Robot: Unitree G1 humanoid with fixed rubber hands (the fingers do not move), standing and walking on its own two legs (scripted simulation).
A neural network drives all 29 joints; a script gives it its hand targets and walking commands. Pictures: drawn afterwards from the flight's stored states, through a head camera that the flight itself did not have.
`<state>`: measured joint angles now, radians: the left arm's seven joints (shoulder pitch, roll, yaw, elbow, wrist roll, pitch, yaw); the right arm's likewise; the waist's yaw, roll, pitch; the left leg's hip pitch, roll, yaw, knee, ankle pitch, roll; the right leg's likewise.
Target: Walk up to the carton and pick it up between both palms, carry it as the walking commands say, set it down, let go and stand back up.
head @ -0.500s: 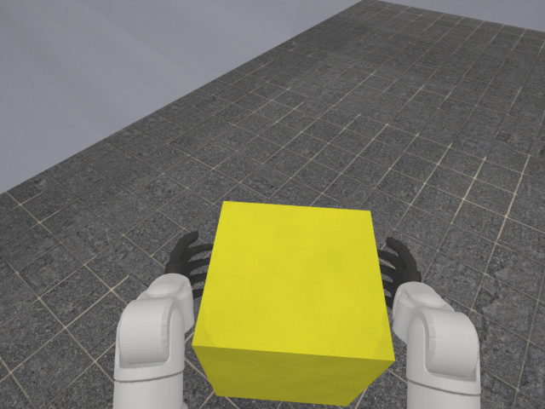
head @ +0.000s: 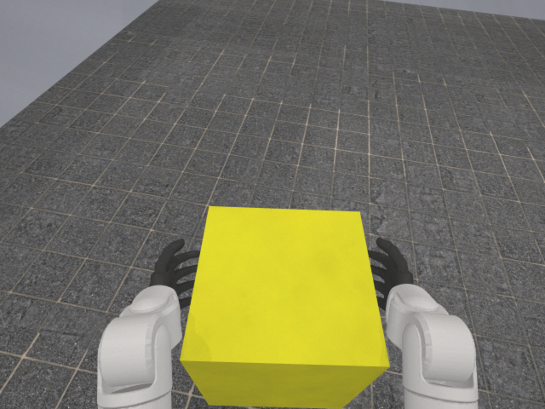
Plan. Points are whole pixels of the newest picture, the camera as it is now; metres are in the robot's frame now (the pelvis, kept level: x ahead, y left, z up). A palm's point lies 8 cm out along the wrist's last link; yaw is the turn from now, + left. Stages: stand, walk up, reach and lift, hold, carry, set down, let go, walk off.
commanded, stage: carry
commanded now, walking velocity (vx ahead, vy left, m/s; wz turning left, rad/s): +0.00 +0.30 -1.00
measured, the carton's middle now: (279, 314) +0.27 +0.01 +0.00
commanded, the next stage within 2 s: none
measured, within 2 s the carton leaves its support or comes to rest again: neither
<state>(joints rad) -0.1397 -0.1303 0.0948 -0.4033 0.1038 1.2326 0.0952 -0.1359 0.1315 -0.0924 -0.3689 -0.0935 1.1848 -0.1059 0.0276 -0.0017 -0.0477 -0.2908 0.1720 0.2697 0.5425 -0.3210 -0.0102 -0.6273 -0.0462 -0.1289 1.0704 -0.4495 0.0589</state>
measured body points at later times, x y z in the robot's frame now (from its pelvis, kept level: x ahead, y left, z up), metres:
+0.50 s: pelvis -0.01 +0.12 -0.02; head +0.07 +0.10 +0.43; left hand +0.33 +0.11 +0.05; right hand +0.19 -0.16 +0.06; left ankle +0.06 +0.25 -0.74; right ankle -0.01 -0.08 -0.74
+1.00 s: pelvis +0.03 +0.22 +0.00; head +0.07 +0.18 +0.44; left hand +0.31 +0.06 +0.03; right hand +0.06 -0.11 +0.04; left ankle +0.15 +0.29 -0.68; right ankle -0.06 +0.12 -0.74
